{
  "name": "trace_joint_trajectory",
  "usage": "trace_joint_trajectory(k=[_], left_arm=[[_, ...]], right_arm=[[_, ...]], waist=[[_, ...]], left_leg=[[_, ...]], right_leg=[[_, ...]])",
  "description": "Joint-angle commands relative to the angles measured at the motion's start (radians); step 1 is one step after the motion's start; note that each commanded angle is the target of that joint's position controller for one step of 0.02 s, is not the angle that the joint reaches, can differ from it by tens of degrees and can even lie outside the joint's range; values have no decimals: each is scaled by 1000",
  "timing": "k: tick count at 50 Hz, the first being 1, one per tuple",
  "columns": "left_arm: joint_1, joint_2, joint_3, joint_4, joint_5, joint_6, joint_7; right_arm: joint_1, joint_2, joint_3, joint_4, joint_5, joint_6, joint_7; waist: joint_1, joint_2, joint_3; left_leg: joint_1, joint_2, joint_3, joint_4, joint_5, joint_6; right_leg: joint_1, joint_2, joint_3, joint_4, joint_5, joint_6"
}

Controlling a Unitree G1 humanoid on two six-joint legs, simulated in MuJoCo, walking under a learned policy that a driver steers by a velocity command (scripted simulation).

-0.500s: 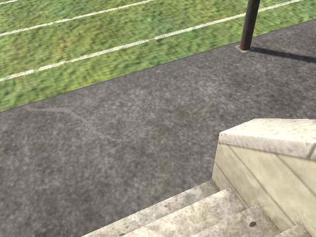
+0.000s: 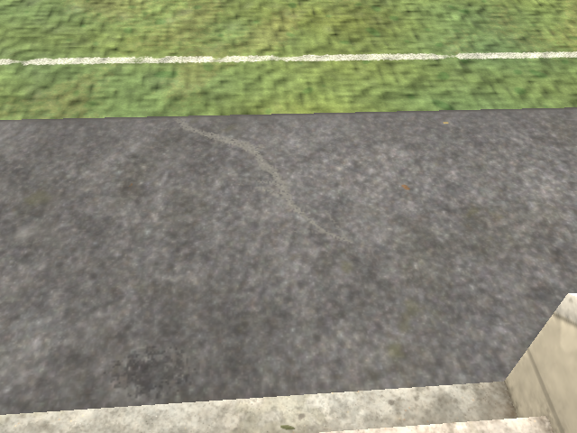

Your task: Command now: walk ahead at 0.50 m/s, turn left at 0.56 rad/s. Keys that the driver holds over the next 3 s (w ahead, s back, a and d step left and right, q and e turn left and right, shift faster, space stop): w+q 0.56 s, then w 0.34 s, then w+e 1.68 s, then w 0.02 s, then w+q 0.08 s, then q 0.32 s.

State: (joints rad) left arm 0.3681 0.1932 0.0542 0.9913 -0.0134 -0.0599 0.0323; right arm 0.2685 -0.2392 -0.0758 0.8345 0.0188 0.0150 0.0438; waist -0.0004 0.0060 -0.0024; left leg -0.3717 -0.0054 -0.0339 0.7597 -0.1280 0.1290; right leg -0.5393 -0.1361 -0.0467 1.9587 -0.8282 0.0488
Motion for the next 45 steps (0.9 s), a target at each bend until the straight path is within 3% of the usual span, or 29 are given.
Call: trace_joint_trajectory(k=[1, 2, 3, 5, 7, 8, 9, 12, 15, 16, 17, 18, 19, 20, 22, 23, 24, 25, 26, 28, 30, 31, 32, 34, 37, 40, 42, 44, 45], left_arm=[[-90, 57, 11, -226, -38, -41, 0], [-218, 79, 13, -253, -60, -17, 29], [-236, 5, -8, -270, -52, -16, 38], [-204, 52, -3, -293, 15, 18, 33], [-55, 71, 18, -213, 56, -7, 8], [-90, 124, 32, -224, 26, -42, -16], [-131, 105, 28, -250, 34, -48, -28], [-359, 8, -3, -422, 20, 3, -24], [-26, 138, 46, -295, 27, 14, -59], [123, 159, 60, -227, 18, 11, -66], [142, 146, 64, -208, -13, 11, -48], [271, 113, 54, -129, 4, 1, -49], [373, 95, 32, -87, 27, -5, -74], [377, 117, 31, -60, -6, 0, -97], [335, 64, 10, -48, 15, 1, -130], [284, 179, 34, -15, 29, 5, -118], [185, 67, -2, -48, 55, -1, -84], [116, 9, -32, -49, 62, -5, -67], [21, 7, -54, -90, 62, -8, -33], [32, 46, -55, -58, 66, -13, 1], [112, 105, -44, -13, 55, -13, -4], [209, 64, -43, 19, 19, -17, 10], [265, 67, -42, 27, 10, -18, 17], [411, 64, -35, 77, 9, -15, 25], [275, 66, -38, 10, 3, 1, 51], [258, 66, -25, -4, -16, 37, 32], [269, 84, -6, -8, -11, 40, 28], [191, 108, 7, 24, 10, 27, 14], [178, 109, 18, 44, -6, 15, 5]], right_arm=[[423, -127, -23, 113, -19, 1, 4], [294, -116, -19, 60, -37, -3, 6], [268, -124, -12, 61, -21, -24, -11], [124, 7, 43, -11, -41, -37, -69], [49, -43, 27, -21, -35, -46, -114], [86, -58, 25, -4, 0, -73, -146], [98, -43, 24, 10, 20, -89, -164], [186, -8, 27, 54, 34, -68, -158], [151, -12, 10, 33, 16, -34, -132], [138, 10, 16, 29, 26, -27, -124], [190, 52, 32, 27, 41, -20, -130], [211, 78, 31, 81, 40, -35, -112], [372, 155, 35, 123, 23, -43, -67], [414, 122, 40, 92, 32, -57, -55], [203, 28, 29, 7, 56, -47, -72], [129, 69, 48, -63, 71, -25, -80], [-21, 46, 42, -96, 61, 1, -94], [-18, 46, 41, -100, 41, 22, -99], [9, 31, 36, -117, 11, 38, -96], [50, 79, 43, -99, -17, 24, -78], [81, 94, 42, -77, 6, 20, -60], [6, 69, 33, -103, 23, 11, -56], [-81, 18, 21, -135, 19, 6, -44], [-233, 37, 26, -182, 22, -21, -14], [-301, 48, 35, -205, -20, -39, 44], [-322, 45, 39, -214, 28, -22, 47], [-345, 12, 33, -198, 26, -31, 31], [23, -72, -17, -67, 22, -39, 3], [267, -117, -37, 23, -14, -36, -10]], waist=[[-105, 295, -88], [-64, -73, -8], [-37, -14, 10], [54, -5, 48], [115, 20, -24], [108, -9, -8], [80, -58, 9], [-41, 67, 57], [62, 143, -18], [114, 99, -23], [92, -2, 59], [111, -98, 38], [60, -364, -59], [44, -440, -75], [54, -95, -64], [-1, -121, -19], [-9, 2, 88], [-41, 6, 123], [-86, 4, 197], [-99, -58, 152], [-94, -116, 111], [-39, -90, 141], [11, -79, 157], [101, -113, 173], [91, -44, 168], [150, -85, 209], [177, -76, 205], [-6, -79, 81], [-131, -26, -9]], left_leg=[[558, 264, -489, -172, 511, 250], [301, 259, -575, -249, 166, 218], [270, 322, -654, -186, 263, 228], [-68, 172, -489, -141, 182, 156], [-376, 10, -347, -103, 279, 117], [-385, -52, -294, -34, -43, 92], [-465, -110, -219, 9, -248, 57], [-253, -97, -307, 118, -323, 81], [-152, -51, -468, 416, -133, 96], [-159, -69, -513, 540, -35, 91], [-55, -110, -442, 698, -97, 58], [-269, -167, -347, 992, -205, 20], [-767, -314, -273, 1461, -874, -14], [-952, -257, -275, 1587, -803, -45], [-966, -102, -158, 1453, -523, -23], [-945, -36, -158, 1416, -477, -48], [-999, 2, -268, 1240, -253, -46], [-926, 12, -255, 1181, -145, -48], [-757, -11, -226, 914, 21, -90], [-498, 8, -153, 640, 314, -123], [-483, 11, -141, 707, 345, -119], [-662, 26, -252, 596, 365, -95], [-792, 20, -278, 367, 441, -76], [-916, 31, -272, 246, 425, -72], [-348, 43, -51, -87, 793, -103], [-175, 43, -15, -229, 620, -114], [-192, 78, -26, -370, 532, -112], [140, 104, -14, -476, 576, -61], [426, 84, 49, -453, 640, -46]], right_leg=[[-759, 114, 101, 183, 94, -35], [-686, 60, 106, 1, 220, -69], [-759, 33, 165, -109, 355, -62], [-529, 60, 164, -613, 791, -5], [16, 120, 84, -763, 1135, 13], [84, 135, 119, -1002, 1439, 7], [242, 167, 88, -1211, 1699, 16], [168, 141, 172, -1494, 1512, 13], [252, 82, 248, -1344, 1418, -48], [339, 68, 244, -1329, 1358, -57], [305, -42, 287, -1876, 1197, -76], [604, -81, 190, -1814, 1503, -103], [1029, -159, 219, -1227, 1915, -181], [1068, -201, 329, -1175, 1958, -218], [775, -225, 379, -1335, 1322, -275], [576, -354, 645, -1468, 920, -388], [403, -305, 615, -1499, 624, -319], [244, -244, 560, -1501, 521, -263], [3, -154, 383, -1526, 604, -228], [-114, -102, 279, -1507, 742, -204], [-27, -109, 296, -1474, 789, -209], [165, -112, 319, -1413, 755, -206], [342, -96, 309, -1364, 663, -177], [527, -137, 370, -1339, 612, -189], [148, -51, 180, -1322, 392, -169], [140, -31, 113, -1253, 484, -167], [315, -44, 143, -1121, 580, -149], [302, -35, 159, -762, 743, -133], [174, 57, 106, -426, 746, -100]])
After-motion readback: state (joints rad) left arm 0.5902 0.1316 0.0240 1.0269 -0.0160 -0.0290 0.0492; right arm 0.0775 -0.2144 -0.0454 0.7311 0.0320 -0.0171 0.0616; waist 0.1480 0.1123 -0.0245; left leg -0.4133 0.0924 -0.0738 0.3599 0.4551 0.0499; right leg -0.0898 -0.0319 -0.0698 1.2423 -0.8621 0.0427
